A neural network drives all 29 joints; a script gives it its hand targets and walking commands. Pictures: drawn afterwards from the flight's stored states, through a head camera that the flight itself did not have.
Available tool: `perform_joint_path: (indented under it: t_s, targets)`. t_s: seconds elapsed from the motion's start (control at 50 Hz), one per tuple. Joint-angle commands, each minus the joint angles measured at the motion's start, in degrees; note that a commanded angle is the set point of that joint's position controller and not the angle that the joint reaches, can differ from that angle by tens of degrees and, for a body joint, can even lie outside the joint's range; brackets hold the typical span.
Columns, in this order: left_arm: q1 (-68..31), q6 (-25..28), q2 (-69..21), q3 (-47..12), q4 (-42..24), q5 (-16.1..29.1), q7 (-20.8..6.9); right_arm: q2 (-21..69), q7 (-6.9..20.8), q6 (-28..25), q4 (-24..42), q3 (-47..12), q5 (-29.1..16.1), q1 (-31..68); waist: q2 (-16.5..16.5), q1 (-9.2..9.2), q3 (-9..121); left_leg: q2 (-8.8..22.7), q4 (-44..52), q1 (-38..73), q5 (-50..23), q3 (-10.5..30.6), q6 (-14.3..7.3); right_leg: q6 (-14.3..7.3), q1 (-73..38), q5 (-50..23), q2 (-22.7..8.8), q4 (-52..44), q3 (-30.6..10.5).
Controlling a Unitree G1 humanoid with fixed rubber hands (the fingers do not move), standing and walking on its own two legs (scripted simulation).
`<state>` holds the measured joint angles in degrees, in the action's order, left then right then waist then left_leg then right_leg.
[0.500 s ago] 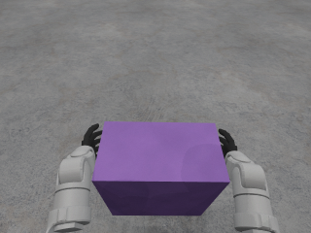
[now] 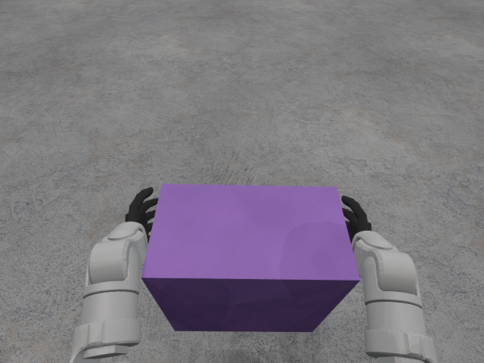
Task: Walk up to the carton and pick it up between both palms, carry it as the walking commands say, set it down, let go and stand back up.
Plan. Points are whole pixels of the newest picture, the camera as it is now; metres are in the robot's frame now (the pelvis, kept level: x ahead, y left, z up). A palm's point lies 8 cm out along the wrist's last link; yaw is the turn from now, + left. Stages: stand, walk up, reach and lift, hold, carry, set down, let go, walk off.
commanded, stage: carry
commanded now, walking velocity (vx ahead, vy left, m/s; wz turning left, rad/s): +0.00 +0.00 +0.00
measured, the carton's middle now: (246, 267) +0.29 +0.00 +0.00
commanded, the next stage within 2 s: none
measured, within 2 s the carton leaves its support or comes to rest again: neither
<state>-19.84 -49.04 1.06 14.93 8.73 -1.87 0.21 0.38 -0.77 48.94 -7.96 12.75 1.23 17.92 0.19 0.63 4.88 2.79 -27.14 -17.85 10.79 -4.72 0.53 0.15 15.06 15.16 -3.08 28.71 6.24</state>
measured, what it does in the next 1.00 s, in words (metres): stands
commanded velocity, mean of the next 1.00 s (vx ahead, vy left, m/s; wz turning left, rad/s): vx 0.00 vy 0.00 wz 0.00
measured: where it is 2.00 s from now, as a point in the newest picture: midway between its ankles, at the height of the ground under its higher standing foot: outside the picture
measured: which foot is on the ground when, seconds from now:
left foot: down 0.00-1.00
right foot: down 0.00-1.00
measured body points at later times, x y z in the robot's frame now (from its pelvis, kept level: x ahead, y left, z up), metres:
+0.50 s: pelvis +0.00 +0.00 +0.00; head -0.01 +0.00 +0.45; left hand +0.33 +0.18 +0.08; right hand +0.32 -0.19 +0.08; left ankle +0.04 +0.13 -0.74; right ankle +0.00 -0.12 -0.74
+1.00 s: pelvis -0.01 +0.00 +0.00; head -0.02 +0.00 +0.45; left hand +0.32 +0.18 +0.09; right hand +0.30 -0.19 +0.08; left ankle +0.04 +0.13 -0.74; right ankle +0.00 -0.12 -0.74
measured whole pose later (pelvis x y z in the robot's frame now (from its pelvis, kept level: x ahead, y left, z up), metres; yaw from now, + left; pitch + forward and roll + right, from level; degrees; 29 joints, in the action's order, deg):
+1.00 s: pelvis -0.01 +0.00 +0.00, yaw -1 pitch +3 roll +0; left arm -20.1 -59.0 0.1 15.6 -1.5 0.8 3.2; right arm 0.7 -3.6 59.1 2.4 13.8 -2.0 18.1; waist 0.1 0.4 5.3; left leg 3.6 -29.2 -20.5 11.1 -5.8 0.7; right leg -0.1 18.3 15.5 -3.1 31.3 5.7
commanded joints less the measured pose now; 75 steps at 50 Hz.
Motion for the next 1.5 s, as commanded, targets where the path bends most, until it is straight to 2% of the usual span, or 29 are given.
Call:
perform_joint_path:
  t_s: [0.0,0.34,0.72,1.04,1.48]
  targets:
    - [-29.19,-0.16,-45.13,-32.88,-7.05,7.32,-4.16,45.27,3.88,-0.49,8.42,-33.28,-7.42,31.69,-0.55,-0.04,15.37,5.82,2.45,6.74,-11.07,3.91,-2.07,-0.95,-4.19,-8.90,-5.86,-4.06,-4.47]
    - [-30.11,-5.35,-47.03,-36.41,-13.07,9.60,-3.15,46.62,2.92,4.68,14.26,-36.43,-9.84,32.79,-0.39,-0.09,16.00,5.83,0.89,5.67,-11.63,3.55,-1.63,-1.43,-3.57,-10.07,-5.92,-3.03,-5.03]
    - [-30.89,-9.74,-46.96,-37.48,-16.24,10.92,-1.57,45.83,1.39,9.00,17.58,-37.15,-11.11,33.49,-0.20,-0.23,15.76,5.97,0.67,4.53,-8.74,3.50,-1.37,-1.84,-1.42,-6.77,-6.10,-2.83,-6.00]
    - [-30.73,-9.63,-47.21,-37.53,-16.13,10.87,-1.72,45.97,1.48,8.91,17.37,-37.22,-11.01,33.13,-0.34,-0.31,15.72,6.09,1.48,4.86,-7.29,3.57,-1.60,-1.80,-0.80,-5.74,-5.88,-2.93,-6.08]
    - [-31.39,-6.43,-47.22,-35.80,-11.62,9.42,-2.75,46.59,2.56,5.63,12.63,-36.29,-10.13,34.07,-0.17,-0.20,15.87,5.87,1.64,6.13,-8.23,3.14,-1.87,-1.84,-1.64,-8.06,-5.60,-2.99,-6.04]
